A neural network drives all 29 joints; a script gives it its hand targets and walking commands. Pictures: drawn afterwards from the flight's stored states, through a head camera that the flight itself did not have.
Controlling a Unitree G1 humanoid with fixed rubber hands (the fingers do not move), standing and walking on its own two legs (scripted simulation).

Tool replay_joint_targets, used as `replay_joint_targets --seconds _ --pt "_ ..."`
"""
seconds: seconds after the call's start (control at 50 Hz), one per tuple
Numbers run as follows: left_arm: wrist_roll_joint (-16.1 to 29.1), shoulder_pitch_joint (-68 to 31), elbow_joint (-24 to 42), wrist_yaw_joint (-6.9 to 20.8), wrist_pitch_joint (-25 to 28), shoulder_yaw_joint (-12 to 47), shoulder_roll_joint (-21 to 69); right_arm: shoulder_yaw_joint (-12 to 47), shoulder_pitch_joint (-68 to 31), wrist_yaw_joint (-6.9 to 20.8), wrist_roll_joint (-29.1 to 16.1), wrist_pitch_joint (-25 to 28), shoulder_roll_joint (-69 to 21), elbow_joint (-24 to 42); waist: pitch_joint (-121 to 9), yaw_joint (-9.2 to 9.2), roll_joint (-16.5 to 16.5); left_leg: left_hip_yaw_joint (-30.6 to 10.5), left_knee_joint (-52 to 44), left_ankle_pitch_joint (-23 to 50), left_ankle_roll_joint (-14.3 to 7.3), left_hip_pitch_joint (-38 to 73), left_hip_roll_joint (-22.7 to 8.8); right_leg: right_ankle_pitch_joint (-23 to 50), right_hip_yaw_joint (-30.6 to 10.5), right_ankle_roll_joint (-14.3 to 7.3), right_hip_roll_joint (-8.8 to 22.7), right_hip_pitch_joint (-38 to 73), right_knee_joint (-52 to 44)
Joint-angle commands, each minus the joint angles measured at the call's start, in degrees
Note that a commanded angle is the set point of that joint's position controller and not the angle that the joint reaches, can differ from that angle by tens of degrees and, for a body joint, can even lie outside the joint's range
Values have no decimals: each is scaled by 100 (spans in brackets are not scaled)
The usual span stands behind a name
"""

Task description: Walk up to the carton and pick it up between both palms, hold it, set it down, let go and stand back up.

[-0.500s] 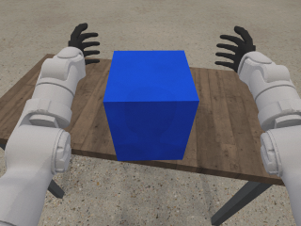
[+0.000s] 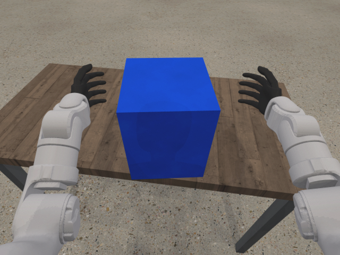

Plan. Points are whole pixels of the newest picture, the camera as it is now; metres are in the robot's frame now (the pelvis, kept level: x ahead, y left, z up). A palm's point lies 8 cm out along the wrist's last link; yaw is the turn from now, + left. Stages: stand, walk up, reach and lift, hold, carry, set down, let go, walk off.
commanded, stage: set down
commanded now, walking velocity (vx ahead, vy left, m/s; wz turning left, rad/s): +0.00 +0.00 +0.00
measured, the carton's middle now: (166, 120) +0.45 +0.05 +0.09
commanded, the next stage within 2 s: none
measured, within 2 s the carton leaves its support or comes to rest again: neither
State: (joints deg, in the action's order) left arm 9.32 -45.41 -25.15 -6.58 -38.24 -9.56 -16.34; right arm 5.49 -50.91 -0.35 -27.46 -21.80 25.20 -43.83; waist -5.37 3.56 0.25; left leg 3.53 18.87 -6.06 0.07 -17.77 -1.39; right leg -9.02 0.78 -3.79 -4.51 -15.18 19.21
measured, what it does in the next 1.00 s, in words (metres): stands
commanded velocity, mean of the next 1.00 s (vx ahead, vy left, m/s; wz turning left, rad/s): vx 0.00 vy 0.00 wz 0.00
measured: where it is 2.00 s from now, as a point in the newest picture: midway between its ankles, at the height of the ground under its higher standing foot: outside the picture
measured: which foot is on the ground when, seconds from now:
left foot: down 0.00-1.00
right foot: down 0.00-1.00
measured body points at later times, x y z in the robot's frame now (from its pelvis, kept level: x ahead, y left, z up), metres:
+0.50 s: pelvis +0.00 +0.00 +0.00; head +0.00 +0.01 +0.45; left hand +0.37 +0.22 +0.15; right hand +0.40 -0.20 +0.15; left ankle +0.03 +0.12 -0.75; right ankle +0.00 -0.07 -0.75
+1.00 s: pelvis +0.00 +0.01 +0.00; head +0.00 +0.02 +0.45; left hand +0.30 +0.21 +0.10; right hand +0.32 -0.20 +0.09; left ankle +0.03 +0.12 -0.75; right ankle +0.00 -0.07 -0.75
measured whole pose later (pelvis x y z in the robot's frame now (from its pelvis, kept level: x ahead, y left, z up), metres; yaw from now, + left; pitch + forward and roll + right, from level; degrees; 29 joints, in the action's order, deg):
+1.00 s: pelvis +0.00 +0.01 +0.00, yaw -2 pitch -1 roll +1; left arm 4.4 -5.2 10.7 -8.5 -34.9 -7.1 -4.9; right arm 1.1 -7.2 -0.5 -22.0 -15.7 19.9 -6.7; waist 0.0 1.5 2.2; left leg 5.7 15.6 -6.1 -0.5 -8.6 -0.7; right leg -9.6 -1.5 -3.7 -4.0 -7.8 18.4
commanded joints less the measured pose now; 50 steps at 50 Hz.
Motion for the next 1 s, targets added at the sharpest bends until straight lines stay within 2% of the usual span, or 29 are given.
replay_joint_targets --seconds 0.0,0.22,0.24,0.26,0.3,0.34,0.38,0.46,0.64,0.82,0.98 --pt "-48 -2232 1519 -15 255 -191 -824 -509 -2570 -5 90 348 945 1376 -2719 -55 76 -228 146 982 -40 1584 58 1497 -207 602 192 628 -25" --pt "-196 -983 2509 -22 103 -299 -485 -640 -1343 -65 225 387 748 2292 -2238 -105 84 -217 74 835 -47 1678 83 1216 -261 580 211 565 -107" --pt "101 -1950 1776 15 197 -116 -736 -839 -2309 -82 453 313 809 2059 -2061 -313 476 -324 114 278 -204 1050 109 875 -499 712 490 257 -282" --pt "72 -1607 1857 -82 347 -146 -460 -691 -1807 -48 372 335 646 2021 -2302 -131 355 -374 13 202 -266 1160 44 714 -641 709 492 395 -204" --pt "-52 -1232 2126 -131 361 -120 -386 -674 -1463 -22 334 409 688 2120 -2450 -146 289 -391 52 597 -263 1455 24 1188 -545 626 420 564 -123" --pt "-222 -774 2408 -64 254 -236 -324 -599 -1087 -64 244 440 752 2231 -2425 -178 270 -406 60 894 -212 1601 62 1860 -518 655 394 813 -47" --pt "-380 -397 2660 -8 169 -342 -218 -553 -765 -107 191 451 755 2353 -2262 -191 225 -399 4 941 -162 1655 99 2119 -501 676 378 919 -23" --pt "-511 135 3179 -16 109 -346 76 -574 -243 -106 203 474 683 2715 -1905 -221 148 -363 -65 813 -108 1773 96 1819 -460 570 319 753 -95" --pt "-464 1041 4312 -123 172 -86 427 -803 795 -60 270 628 693 3837 -1741 -265 63 -345 -14 940 -34 2200 37 1562 -407 370 249 382 -166" --pt "-494 2048 4504 -192 351 79 684 -898 1957 -15 446 767 491 4390 -1206 -207 239 -316 -166 650 -118 2309 -15 969 -492 287 295 203 -338" --pt "-519 2902 4773 -191 790 235 727 -931 3070 -12 598 1009 226 4951 -827 -161 212 -281 -228 556 -123 2374 -13 730 -581 268 379 147 -459"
